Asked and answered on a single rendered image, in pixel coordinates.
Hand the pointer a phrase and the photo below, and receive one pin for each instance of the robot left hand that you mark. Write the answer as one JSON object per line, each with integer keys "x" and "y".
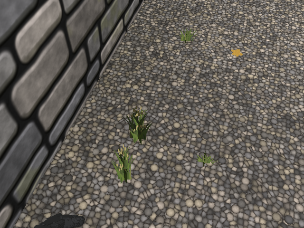
{"x": 62, "y": 221}

